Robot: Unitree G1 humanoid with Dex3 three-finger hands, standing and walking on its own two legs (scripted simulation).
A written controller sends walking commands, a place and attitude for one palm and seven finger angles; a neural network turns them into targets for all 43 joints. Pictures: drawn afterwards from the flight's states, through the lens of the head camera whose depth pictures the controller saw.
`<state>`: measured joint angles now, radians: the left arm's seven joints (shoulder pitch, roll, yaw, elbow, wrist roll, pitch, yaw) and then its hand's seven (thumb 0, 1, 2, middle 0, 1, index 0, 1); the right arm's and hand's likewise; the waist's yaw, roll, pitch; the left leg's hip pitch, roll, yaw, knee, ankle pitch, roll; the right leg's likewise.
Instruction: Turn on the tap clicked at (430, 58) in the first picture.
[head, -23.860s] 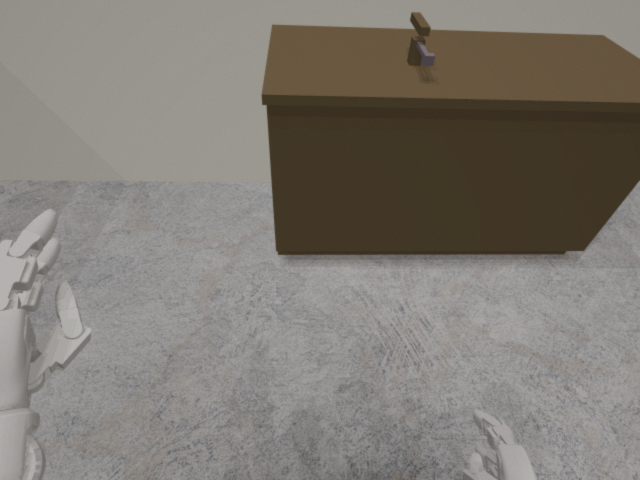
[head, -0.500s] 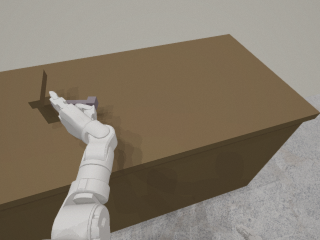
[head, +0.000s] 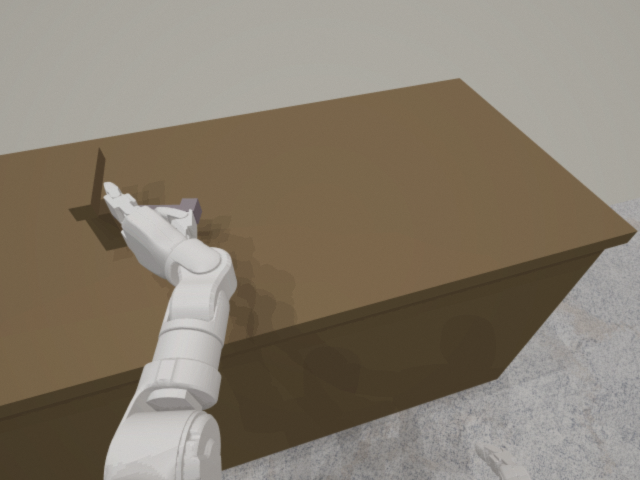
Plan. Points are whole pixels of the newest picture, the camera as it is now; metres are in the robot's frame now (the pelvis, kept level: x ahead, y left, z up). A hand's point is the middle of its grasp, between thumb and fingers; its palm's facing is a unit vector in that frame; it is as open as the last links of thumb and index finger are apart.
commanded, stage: lift the hand up off the lever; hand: left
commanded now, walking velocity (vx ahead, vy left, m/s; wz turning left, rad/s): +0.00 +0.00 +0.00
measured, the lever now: (190, 211) +0.48 +0.23 +0.07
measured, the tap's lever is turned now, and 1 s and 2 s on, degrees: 73 73 73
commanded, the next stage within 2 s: draw the hand back beside the body in 0.68 s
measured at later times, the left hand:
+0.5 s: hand (182, 206) +0.41 +0.20 +0.14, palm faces +0.81 -0.59 -0.07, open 7.9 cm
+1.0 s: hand (203, 214) +0.39 +0.16 +0.15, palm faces +0.41 -0.91 -0.04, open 7.8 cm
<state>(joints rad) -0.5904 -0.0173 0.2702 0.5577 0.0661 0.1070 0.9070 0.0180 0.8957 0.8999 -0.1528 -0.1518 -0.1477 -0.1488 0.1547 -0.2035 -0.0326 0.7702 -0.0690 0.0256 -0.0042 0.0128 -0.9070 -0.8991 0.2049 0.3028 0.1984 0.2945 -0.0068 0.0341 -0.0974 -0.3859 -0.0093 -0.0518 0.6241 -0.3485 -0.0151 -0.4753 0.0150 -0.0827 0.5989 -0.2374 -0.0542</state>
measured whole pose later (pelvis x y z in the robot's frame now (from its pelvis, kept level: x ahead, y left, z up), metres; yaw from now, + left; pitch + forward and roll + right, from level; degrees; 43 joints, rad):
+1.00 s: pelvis +0.02 +0.01 +0.01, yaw -3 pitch +1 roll +0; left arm -0.29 0.10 0.13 0.16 -0.07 0.19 0.39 0.02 0.89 0.90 -0.16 -0.16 -0.15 -0.16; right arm 0.14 -0.20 0.01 0.67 0.02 0.09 -0.09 0.01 -0.91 -0.90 0.21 0.30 0.20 0.29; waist 0.02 0.04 -0.03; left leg -0.17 0.00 -0.01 0.49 -0.33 0.00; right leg -0.29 0.03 -0.04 0.50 -0.22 -0.04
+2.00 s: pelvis +0.01 +0.03 +0.02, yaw -2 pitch -6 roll -1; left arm 0.40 0.32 0.25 -0.36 -0.07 -0.12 0.12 0.02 0.89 0.90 -0.21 -0.30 -0.20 -0.30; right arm 0.16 -0.21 0.01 0.63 0.00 -0.07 -0.04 0.02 -0.91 -0.90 0.21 0.30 0.20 0.29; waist 0.06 0.05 0.06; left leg 0.00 -0.02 -0.01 0.36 -0.26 0.02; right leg -0.09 0.01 -0.04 0.33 -0.13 -0.02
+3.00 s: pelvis -0.06 +0.04 +0.01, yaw -2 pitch +0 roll +0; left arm 0.49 0.36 0.33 -0.50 -0.03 -0.19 0.16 0.02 0.89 0.90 -0.21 -0.30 -0.21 -0.30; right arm 0.19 -0.22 0.00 0.54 0.01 -0.01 -0.07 0.02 -0.91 -0.90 0.21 0.30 0.20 0.29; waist 0.02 0.02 0.06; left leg -0.33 -0.03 0.01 0.58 -0.26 0.04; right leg -0.38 -0.01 -0.03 0.46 -0.08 0.00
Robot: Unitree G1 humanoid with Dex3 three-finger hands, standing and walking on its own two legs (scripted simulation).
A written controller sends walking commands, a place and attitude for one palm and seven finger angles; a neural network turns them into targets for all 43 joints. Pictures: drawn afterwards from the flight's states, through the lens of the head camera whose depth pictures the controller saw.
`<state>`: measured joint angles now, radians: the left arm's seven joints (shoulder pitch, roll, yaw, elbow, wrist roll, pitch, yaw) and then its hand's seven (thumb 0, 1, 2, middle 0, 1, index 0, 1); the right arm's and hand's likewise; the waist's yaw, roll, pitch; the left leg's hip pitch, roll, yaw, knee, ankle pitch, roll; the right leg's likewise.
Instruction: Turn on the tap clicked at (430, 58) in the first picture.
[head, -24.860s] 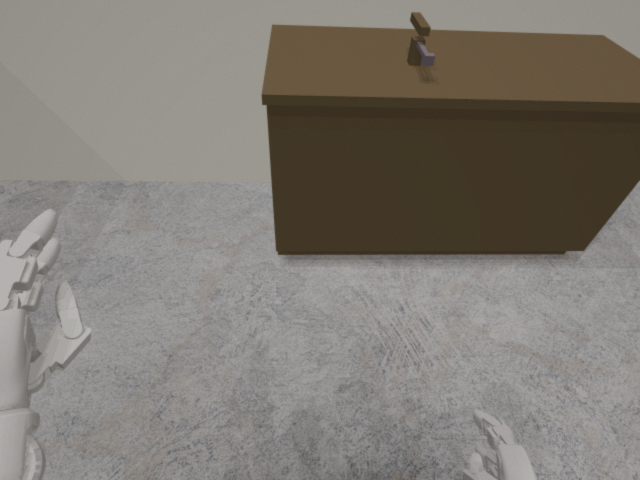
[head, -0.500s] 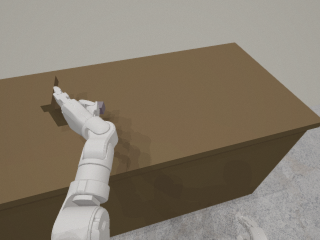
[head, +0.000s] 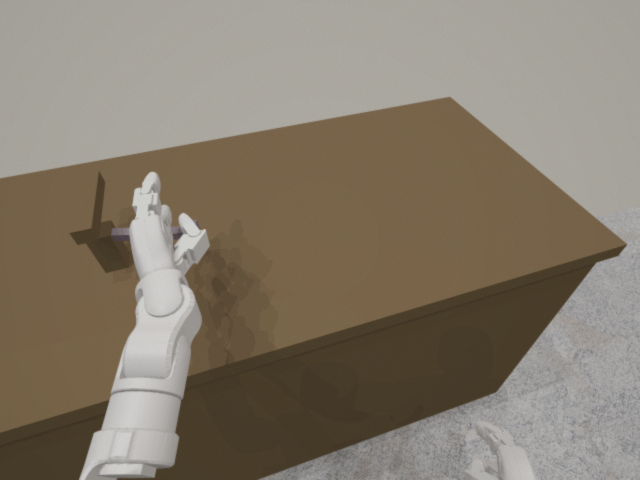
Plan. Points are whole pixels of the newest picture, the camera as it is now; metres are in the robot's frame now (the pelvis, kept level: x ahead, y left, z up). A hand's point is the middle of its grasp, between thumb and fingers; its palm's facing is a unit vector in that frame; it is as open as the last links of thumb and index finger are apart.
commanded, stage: draw the hand back beside the body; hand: left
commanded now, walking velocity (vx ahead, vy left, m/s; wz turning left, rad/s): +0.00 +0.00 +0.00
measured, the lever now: (189, 232) +0.45 +0.24 +0.05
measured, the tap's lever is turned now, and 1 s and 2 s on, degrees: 73 73 73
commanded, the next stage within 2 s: step back with the hand held close in 1.26 s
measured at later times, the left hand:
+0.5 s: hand (128, 305) +0.26 +0.22 +0.14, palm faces +0.29 -0.93 -0.24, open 7.6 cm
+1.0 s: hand (41, 356) +0.19 +0.27 +0.16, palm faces +0.41 -0.85 -0.32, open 7.5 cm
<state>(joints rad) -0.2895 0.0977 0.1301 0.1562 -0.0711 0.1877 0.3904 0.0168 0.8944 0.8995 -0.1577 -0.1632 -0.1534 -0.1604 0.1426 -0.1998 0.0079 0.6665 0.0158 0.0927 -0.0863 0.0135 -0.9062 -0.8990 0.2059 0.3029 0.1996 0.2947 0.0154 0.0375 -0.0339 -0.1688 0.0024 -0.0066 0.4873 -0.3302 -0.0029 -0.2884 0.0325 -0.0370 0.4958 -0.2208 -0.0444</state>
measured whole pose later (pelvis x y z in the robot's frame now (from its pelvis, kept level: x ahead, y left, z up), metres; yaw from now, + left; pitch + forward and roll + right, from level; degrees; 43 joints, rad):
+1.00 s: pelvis -0.01 +0.02 +0.01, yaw +1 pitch -6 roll -1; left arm 0.40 0.32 0.25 -0.36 -0.07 -0.12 0.12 0.02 0.89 0.90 -0.21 -0.30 -0.20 -0.30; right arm 0.16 -0.21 0.01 0.63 0.00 -0.07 -0.04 0.02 -0.91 -0.90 0.21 0.30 0.20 0.29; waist 0.06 0.05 0.06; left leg 0.00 -0.02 -0.01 0.36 -0.26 0.02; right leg -0.09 0.01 -0.04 0.33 -0.13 -0.02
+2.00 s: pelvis -0.08 +0.03 -0.01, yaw +1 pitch +0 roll +0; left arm 0.49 0.36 0.33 -0.50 -0.03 -0.19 0.16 0.02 0.89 0.90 -0.21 -0.30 -0.21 -0.30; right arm 0.19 -0.22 0.00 0.54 0.01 -0.01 -0.07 0.02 -0.91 -0.90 0.21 0.30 0.20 0.29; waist 0.02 0.02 0.06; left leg -0.33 -0.03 0.01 0.58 -0.26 0.04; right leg -0.38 -0.01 -0.03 0.46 -0.08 0.00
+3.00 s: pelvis -0.19 +0.00 +0.00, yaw -2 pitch +5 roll +1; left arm 0.54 0.45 0.38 -0.57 -0.06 -0.21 0.13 0.01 0.88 0.90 -0.22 -0.30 -0.21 -0.30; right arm 0.14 -0.21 -0.02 0.55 0.02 -0.03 -0.07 0.01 -0.91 -0.90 0.21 0.30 0.20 0.29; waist -0.01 -0.05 0.03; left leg -0.33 -0.02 0.05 0.47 -0.21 0.02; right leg -0.37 0.02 0.06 0.58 -0.31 0.01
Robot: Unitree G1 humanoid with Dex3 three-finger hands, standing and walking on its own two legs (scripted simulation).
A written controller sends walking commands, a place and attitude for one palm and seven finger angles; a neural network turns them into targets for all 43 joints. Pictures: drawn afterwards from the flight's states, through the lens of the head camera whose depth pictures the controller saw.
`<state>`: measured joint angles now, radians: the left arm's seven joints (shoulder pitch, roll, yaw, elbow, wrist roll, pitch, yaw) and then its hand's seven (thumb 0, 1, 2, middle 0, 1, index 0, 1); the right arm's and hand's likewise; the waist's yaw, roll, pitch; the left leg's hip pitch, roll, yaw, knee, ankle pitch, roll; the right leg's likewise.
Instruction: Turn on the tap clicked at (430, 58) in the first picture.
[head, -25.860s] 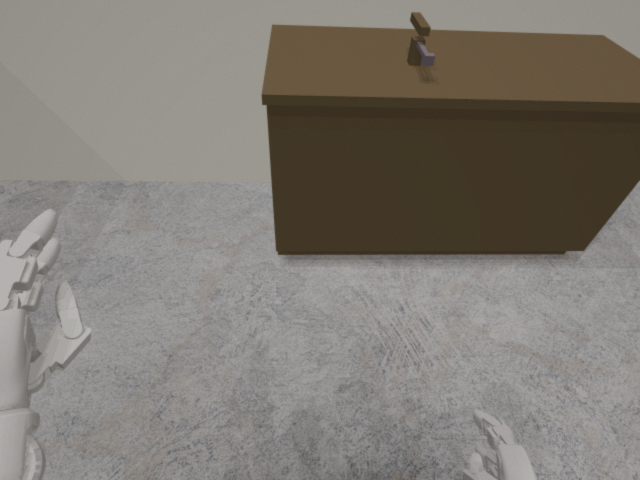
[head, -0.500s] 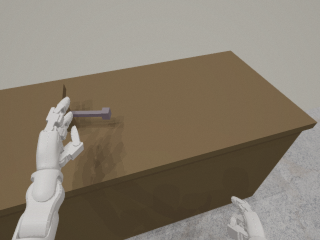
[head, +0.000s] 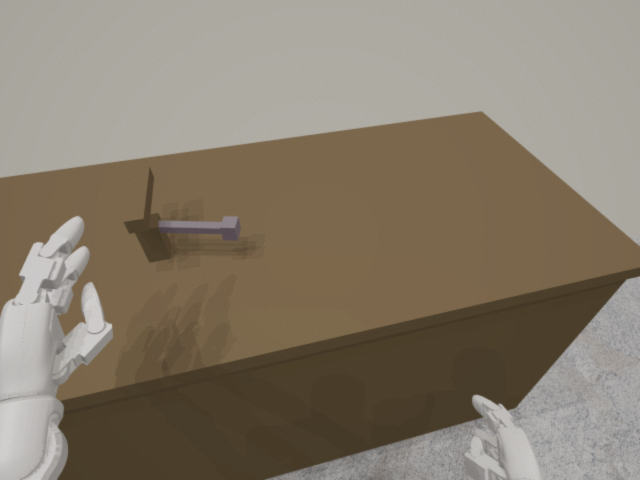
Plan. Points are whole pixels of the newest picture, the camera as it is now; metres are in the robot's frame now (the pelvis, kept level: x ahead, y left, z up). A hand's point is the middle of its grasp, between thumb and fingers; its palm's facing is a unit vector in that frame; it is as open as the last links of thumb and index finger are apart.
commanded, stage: draw the hand back beside the body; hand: left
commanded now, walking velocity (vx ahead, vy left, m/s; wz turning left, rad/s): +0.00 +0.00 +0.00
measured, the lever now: (230, 228) +0.47 +0.21 +0.04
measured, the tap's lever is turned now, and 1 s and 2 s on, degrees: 73 73 73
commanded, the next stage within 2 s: step back with the hand held close in 0.26 s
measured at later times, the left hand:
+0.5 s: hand (100, 322) +0.20 +0.24 +0.16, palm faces +0.42 -0.84 -0.36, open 7.5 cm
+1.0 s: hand (69, 386) +0.15 +0.25 +0.15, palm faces +0.39 -0.82 -0.43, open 7.5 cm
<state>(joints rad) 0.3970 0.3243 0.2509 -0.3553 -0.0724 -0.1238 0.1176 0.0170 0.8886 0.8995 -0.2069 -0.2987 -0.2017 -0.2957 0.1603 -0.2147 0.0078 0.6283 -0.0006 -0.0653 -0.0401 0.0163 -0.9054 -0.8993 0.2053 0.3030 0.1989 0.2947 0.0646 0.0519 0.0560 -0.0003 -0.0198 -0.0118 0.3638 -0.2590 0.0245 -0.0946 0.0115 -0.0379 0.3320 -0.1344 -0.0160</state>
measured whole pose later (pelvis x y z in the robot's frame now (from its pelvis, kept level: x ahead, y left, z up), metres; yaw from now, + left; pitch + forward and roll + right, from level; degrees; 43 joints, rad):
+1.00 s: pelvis -0.07 +0.01 -0.02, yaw +0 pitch +0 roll +0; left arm 0.49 0.36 0.33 -0.50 -0.03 -0.19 0.16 0.02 0.89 0.90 -0.21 -0.30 -0.21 -0.30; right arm 0.19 -0.22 0.00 0.54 0.01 -0.01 -0.07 0.02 -0.91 -0.90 0.21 0.30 0.20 0.29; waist 0.02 0.02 0.06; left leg -0.33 -0.03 0.01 0.58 -0.26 0.04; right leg -0.38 -0.01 -0.03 0.46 -0.08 0.00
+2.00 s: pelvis -0.18 -0.02 -0.01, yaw -3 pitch +5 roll +1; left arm 0.54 0.45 0.38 -0.57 -0.06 -0.21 0.13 0.01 0.88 0.90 -0.22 -0.30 -0.21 -0.30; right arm 0.14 -0.21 -0.02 0.55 0.02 -0.03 -0.07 0.01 -0.91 -0.90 0.21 0.30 0.20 0.29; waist -0.01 -0.05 0.03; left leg -0.33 -0.02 0.05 0.47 -0.21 0.02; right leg -0.37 0.02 0.06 0.58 -0.31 0.01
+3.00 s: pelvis -0.43 -0.09 -0.02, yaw +1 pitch -3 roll +1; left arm 0.44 0.37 0.33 -0.50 -0.03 -0.14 0.15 0.02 0.88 0.90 -0.21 -0.30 -0.21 -0.30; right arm 0.20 -0.21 0.00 0.59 0.00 -0.14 -0.06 0.02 -0.90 -0.90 0.21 0.30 0.20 0.29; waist -0.02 0.00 0.03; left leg -0.23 0.00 0.09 0.52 -0.38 0.07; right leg -0.51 0.00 -0.05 0.81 -0.41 -0.02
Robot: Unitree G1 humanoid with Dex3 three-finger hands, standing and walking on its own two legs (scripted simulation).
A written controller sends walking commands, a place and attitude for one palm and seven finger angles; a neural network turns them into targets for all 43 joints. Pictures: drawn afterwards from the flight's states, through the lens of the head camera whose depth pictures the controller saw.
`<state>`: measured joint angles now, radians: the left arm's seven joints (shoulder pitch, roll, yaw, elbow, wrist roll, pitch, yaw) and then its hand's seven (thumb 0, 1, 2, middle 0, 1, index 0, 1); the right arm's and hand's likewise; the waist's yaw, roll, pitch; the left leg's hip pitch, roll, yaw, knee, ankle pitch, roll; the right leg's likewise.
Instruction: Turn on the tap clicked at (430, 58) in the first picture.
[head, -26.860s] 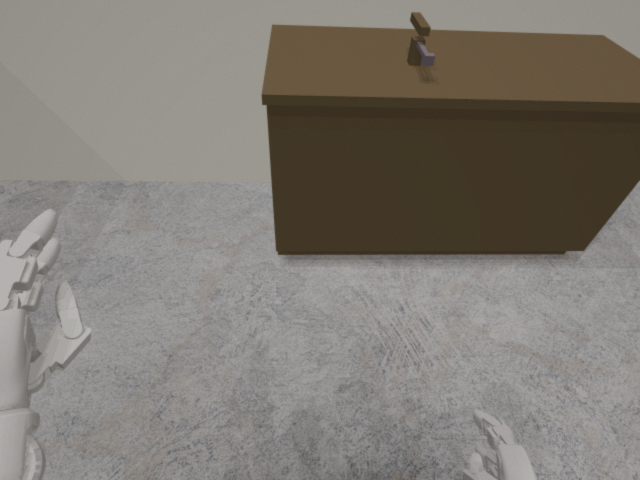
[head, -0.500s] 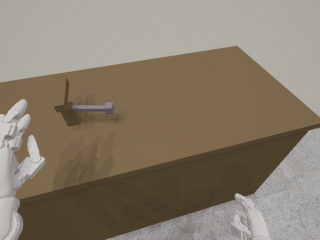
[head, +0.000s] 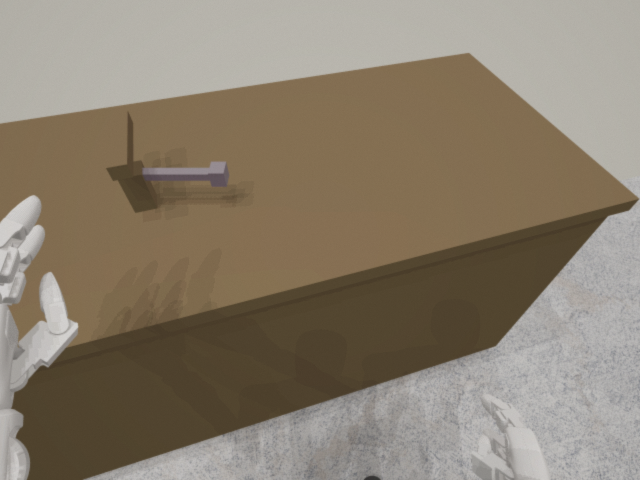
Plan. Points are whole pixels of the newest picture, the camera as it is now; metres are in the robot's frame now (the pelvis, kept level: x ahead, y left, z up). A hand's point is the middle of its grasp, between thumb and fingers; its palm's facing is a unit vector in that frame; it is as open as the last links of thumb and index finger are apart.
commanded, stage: step back with the hand held close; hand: left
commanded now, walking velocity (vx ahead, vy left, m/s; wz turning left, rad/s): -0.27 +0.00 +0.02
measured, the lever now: (218, 174) +0.53 +0.21 +0.06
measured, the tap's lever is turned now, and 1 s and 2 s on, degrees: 73 73 73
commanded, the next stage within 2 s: stop stepping back and stand still in 1.06 s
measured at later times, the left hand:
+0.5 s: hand (38, 371) +0.17 +0.25 +0.16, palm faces +0.40 -0.80 -0.45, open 7.5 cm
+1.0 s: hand (64, 456) +0.12 +0.20 +0.17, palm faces +0.26 -0.84 -0.47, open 7.4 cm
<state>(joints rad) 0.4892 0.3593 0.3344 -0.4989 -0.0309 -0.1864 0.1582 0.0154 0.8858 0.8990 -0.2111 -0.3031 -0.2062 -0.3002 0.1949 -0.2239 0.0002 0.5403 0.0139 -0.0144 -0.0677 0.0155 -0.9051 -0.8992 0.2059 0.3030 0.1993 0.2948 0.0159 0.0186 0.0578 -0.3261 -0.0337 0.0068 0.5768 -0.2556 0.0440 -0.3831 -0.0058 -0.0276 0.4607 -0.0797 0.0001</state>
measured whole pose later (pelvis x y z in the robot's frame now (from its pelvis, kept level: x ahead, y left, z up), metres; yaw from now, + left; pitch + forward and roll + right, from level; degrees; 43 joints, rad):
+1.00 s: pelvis -0.12 -0.03 +0.01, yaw -2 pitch +5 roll +1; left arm 0.54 0.45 0.38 -0.57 -0.06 -0.21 0.13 0.01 0.88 0.90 -0.22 -0.30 -0.21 -0.30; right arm 0.14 -0.21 -0.02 0.55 0.02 -0.03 -0.07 0.01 -0.91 -0.90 0.21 0.30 0.20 0.29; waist -0.01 -0.05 0.03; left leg -0.33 -0.02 0.05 0.47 -0.21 0.02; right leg -0.37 0.02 0.06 0.58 -0.31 0.01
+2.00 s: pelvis -0.37 -0.10 +0.00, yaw +2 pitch -3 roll +1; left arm 0.44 0.37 0.33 -0.50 -0.03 -0.14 0.15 0.02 0.88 0.90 -0.21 -0.30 -0.21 -0.30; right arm 0.20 -0.21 0.00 0.59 0.00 -0.14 -0.06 0.02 -0.90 -0.90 0.21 0.30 0.20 0.29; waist -0.02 0.00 0.03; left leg -0.23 0.00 0.09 0.52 -0.38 0.07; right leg -0.51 0.00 -0.05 0.81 -0.41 -0.02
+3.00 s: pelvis -0.35 -0.11 +0.01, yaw +2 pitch -1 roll -1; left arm 0.48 0.35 0.32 -0.50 -0.06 -0.15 0.16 0.02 0.89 0.90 -0.21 -0.30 -0.21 -0.30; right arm 0.14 -0.19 0.01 0.58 0.01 -0.09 -0.06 0.02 -0.90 -0.90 0.21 0.30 0.20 0.29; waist 0.00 0.01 0.06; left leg -0.23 0.03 0.04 0.47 -0.23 0.01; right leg -0.16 0.00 0.00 0.43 -0.25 0.01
